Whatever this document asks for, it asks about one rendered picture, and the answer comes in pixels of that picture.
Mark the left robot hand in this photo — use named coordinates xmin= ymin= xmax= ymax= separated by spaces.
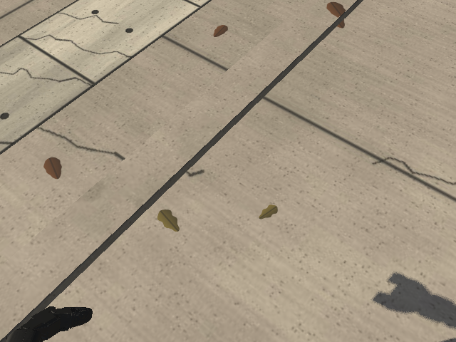
xmin=5 ymin=306 xmax=93 ymax=342

